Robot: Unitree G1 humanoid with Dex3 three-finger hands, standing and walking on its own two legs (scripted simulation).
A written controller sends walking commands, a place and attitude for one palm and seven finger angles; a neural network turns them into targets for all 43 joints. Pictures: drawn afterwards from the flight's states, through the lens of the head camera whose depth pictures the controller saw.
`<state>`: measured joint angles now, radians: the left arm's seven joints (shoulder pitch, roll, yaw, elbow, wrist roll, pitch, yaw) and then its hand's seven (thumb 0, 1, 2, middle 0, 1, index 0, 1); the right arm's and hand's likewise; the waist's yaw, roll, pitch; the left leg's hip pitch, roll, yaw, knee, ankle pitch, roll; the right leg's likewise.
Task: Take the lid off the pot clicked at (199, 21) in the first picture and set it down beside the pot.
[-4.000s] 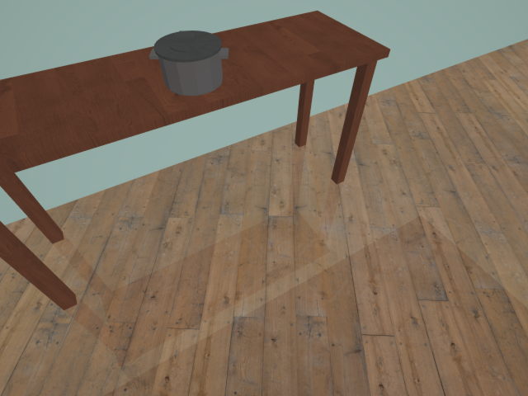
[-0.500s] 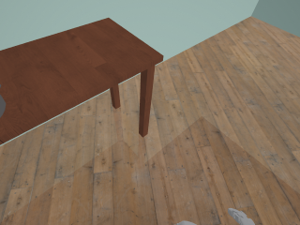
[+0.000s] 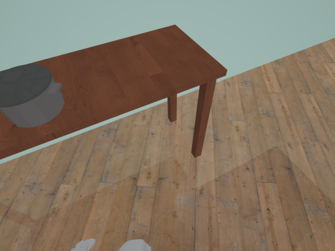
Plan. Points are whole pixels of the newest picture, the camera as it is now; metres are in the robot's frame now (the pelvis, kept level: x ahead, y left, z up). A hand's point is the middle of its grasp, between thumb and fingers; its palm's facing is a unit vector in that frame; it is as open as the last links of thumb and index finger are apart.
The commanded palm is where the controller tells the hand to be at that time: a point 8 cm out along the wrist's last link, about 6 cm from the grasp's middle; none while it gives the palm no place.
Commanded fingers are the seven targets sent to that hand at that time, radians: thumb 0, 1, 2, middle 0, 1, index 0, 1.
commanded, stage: turn to face it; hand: left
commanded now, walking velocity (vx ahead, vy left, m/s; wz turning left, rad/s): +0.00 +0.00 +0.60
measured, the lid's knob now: (13, 77) +0.56 +0.49 +0.09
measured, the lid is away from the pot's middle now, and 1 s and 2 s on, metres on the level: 0.00 0.00 0.00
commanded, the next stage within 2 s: take the last steps up to it in 0.70 s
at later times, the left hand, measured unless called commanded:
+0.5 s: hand out of the picture +0.03 +0.27 -0.16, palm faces +0.27 -0.92 -0.27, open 7.4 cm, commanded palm none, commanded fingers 0.00 0.90 0.90 -0.20 -0.30 -0.20 -0.30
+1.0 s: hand out of the picture -0.06 +0.19 -0.16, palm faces +0.45 -0.86 -0.23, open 7.4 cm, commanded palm none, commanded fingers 0.00 0.90 0.90 -0.20 -0.30 -0.20 -0.30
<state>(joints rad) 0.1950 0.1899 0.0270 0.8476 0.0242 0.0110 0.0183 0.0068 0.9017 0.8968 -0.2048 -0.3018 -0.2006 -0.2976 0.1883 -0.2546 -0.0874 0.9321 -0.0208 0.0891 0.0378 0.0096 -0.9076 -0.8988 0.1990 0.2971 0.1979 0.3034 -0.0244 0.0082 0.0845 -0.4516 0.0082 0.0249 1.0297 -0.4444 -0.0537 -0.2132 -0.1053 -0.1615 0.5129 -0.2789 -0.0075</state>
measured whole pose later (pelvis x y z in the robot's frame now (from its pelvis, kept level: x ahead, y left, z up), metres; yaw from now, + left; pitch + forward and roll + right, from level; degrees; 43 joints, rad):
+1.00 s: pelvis +0.01 +0.01 +0.01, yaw +24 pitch +0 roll +2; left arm 0.32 0.18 0.03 0.98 0.03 -0.03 0.01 0.01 0.90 0.90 -0.20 -0.30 -0.20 -0.30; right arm 0.17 -0.23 -0.07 1.00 -0.02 0.06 0.03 0.01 -0.91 -0.90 0.20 0.30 0.20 0.30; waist 0.04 -0.01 0.05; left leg -0.34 0.03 0.02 0.82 -0.43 -0.03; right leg -0.17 -0.07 -0.13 0.43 -0.26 -0.02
